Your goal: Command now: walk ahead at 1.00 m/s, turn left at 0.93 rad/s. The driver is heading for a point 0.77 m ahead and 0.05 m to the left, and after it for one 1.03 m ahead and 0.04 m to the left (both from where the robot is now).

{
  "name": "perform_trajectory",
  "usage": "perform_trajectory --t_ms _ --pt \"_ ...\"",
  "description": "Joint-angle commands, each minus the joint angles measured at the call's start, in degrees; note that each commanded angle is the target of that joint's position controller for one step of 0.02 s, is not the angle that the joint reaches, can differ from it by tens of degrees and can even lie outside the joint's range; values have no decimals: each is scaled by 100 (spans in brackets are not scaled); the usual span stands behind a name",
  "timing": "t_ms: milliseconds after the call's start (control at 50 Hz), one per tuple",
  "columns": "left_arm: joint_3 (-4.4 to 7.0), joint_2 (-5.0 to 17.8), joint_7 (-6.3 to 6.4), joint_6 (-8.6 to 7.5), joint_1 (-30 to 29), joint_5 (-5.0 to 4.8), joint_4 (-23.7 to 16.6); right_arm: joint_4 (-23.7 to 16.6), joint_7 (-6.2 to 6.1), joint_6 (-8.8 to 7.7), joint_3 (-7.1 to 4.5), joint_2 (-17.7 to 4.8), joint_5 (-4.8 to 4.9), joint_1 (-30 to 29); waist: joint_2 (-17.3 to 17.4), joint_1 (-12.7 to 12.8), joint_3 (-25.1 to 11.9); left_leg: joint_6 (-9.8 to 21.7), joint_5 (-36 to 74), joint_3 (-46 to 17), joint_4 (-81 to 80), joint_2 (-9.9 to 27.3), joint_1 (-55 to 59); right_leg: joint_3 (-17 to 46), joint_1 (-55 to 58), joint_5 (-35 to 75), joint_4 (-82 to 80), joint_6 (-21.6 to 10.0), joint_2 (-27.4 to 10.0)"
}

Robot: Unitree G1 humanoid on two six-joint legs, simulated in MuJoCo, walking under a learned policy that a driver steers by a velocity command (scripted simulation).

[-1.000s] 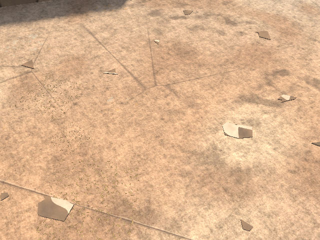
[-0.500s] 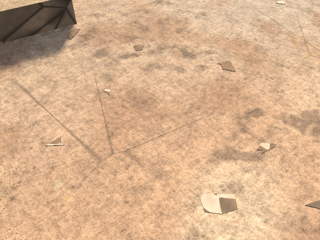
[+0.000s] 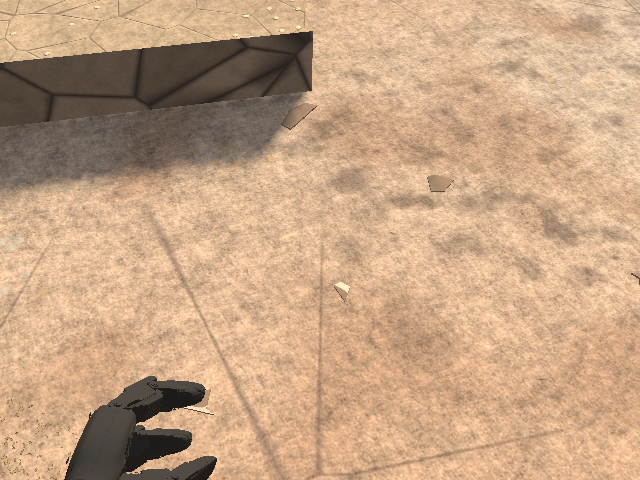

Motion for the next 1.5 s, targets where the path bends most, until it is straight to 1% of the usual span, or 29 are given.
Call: perform_trajectory --t_ms 20,80,120,140,160,180,220,300,460,500,540,560,580,600,620,660,720,860,960,980,1000,1020,1040,1080,1200,1420,1460,1480,1500 --pt "129 489 19 -74 -704 -91 -538 -302 -33 -78 -305 -1068 7 86 375 -54 200 297 3582 -1126 -357 1108 -907 -595 1214 698 -846 -80 608" --pt "317 925 141 -122 221 -121 -320 -429 -87 -105 -374 -1331 -26 -316 407 471 -530 -78 5127 -1192 863 1107 -649 -455 2977 126 -1382 -251 977" --pt "634 1524 341 -163 2611 -137 256 -612 -46 -204 -381 -1418 -122 -1017 371 1815 -1652 -244 4544 -1002 3449 871 -1542 -81 5471 -1045 -1038 -408 438" --pt "740 1795 446 -174 3670 36 489 -796 -68 -252 -115 -380 -194 -1062 -943 1904 -2241 -165 -320 -458 5426 496 -2631 1358 6683 -2681 -1074 -440 -1084" --pt "849 2231 370 -138 2792 154 337 -1197 -52 -202 49 -165 196 -129 -2778 934 -2954 -322 -1224 109 6679 234 -4091 5016 7148 -3930 -2576 -1128 -2279" --pt "792 1444 317 -90 2031 109 133 -894 -118 -65 13 -708 -34 -628 -1226 1033 -1928 -286 -401 299 6788 820 -4541 4451 6187 -4942 -2849 -1193 -1807" --pt "636 804 262 -72 1798 80 349 -929 32 60 -39 -793 -182 -1307 -32 981 -699 -407 197 560 6278 1214 -4392 2344 4754 -2968 -2779 -1038 -1271" --pt "545 460 142 -287 2459 -127 1118 -1417 287 294 168 -165 -289 -1935 -429 710 -32 -438 227 560 5890 1632 -4544 565 3868 -983 -3129 -808 -852" --pt "614 1064 60 -402 2779 -142 1564 -1899 472 161 408 -210 -264 -3353 -93 694 786 -204 1805 1650 2559 1084 -3231 -1483 3417 1833 -4346 -840 -512" --pt "648 1378 136 -325 3037 -142 1689 -1799 393 121 369 -361 -314 -3209 -434 534 423 -39 1260 1962 2290 654 -2764 -1651 4306 4795 -3485 -824 -652" --pt "666 1628 241 -168 2981 -155 1770 -1312 249 61 233 -632 -400 -1653 -706 -283 -518 171 783 1732 1931 387 -1002 -1604 4361 6092 -1181 -788 -759" --pt "635 1566 255 -130 2860 -239 1744 -968 145 9 132 -820 -483 -592 -633 -819 -940 285 1401 1256 1255 776 429 -1590 3561 5095 522 -702 -529" --pt "495 743 174 -121 3252 -183 1571 -810 10 -12 32 -1296 -538 -431 577 -223 -1635 256 2581 -310 1720 2500 1941 -1349 2110 -1571 2746 -610 265" --pt "491 701 247 -86 3872 -559 1427 -1035 -48 -10 -86 -1598 -454 -381 1019 -21 -3049 1005 4706 -2981 1492 4087 3125 -211 769 -3305 4823 -556 1023" --pt "599 1074 330 -72 2930 -451 1309 -966 -82 -28 -114 -1337 -223 -489 -162 -160 -2568 827 6073 -1826 1420 3587 2231 245 718 -2385 4546 -587 677" --pt "651 891 314 -204 2503 -652 1294 -964 49 -220 52 -639 28 -1339 -66 249 -986 599 5253 -523 796 2934 601 244 431 -2431 3679 -325 249" --pt "745 633 291 39 2703 -620 1416 -898 37 -322 104 -176 -89 -1999 331 870 -472 168 4984 548 118 2570 -718 50 1063 -1794 2949 -151 2" --pt "686 254 11 75 1712 -386 852 -839 -445 -128 10 -506 -39 -2334 449 770 -220 -410 4607 2345 83 1863 -1275 -1020 1614 849 -146 -128 529" --pt "997 1033 -220 236 2648 -343 746 -1038 -532 159 -122 -868 135 -2621 650 1384 -807 -669 6017 2271 2202 2276 -656 -1225 2736 -122 -641 -774 1023" --pt "1125 1288 -149 234 3364 -344 878 -1115 -471 184 -93 -754 152 -2849 268 1833 -976 -800 4955 2245 3521 2038 -1112 -985 3665 362 -1333 -1022 1054" --pt "1143 1506 -28 212 3080 -377 890 -1153 -322 175 59 -151 -70 -2569 -1203 1362 -545 -1059 -400 2199 5040 1126 -2257 57 4196 3121 -1428 -1264 493" --pt "1131 1883 5 86 2430 -51 400 -1271 -207 147 122 42 -158 -1582 -1956 529 -1291 -1464 -2305 1177 7105 63 -4017 3192 5289 3906 -1542 -2804 -776" --pt "1162 1854 -39 74 1920 -48 -14 -1253 -108 68 61 -602 -87 -1493 -1112 766 -2240 -1330 -1820 69 7374 352 -4068 3991 5414 2062 -2291 -3010 -1120" --pt "988 1225 28 135 1256 -346 -226 -1302 -150 121 -33 -819 -51 -2217 450 590 -1133 -1212 -995 216 6619 844 -4106 2906 4017 501 -2493 -2317 -733" --pt "918 1085 297 328 1543 -235 -132 -1181 -301 340 55 -247 -42 -2249 -103 634 -1086 -1524 -491 679 4561 1091 -3113 1283 2894 2292 -2130 -1795 -16" --pt "740 727 286 601 1093 -197 -209 -1074 -246 245 10 -280 5 -2155 -889 795 -814 -1330 70 896 1860 1213 -2108 1707 2880 -158 -1878 -1437 -32" --pt "687 559 268 555 1280 -241 -115 -1002 -158 163 -11 -372 -127 -1907 -564 720 -684 -1040 1178 694 643 1454 -1308 1466 2549 -549 -1514 -1006 324" --pt "648 400 250 491 1578 -144 -147 -1069 -178 154 -105 -840 -260 -1922 586 1032 -753 -588 2328 -245 592 2374 -955 854 2121 -1603 -750 -663 908" --pt "682 503 213 432 1394 -152 -240 -992 -177 167 -78 -707 -298 -2101 1478 1081 -554 131 2262 -895 344 2887 -1496 276 1993 -2408 -747 -383 1174"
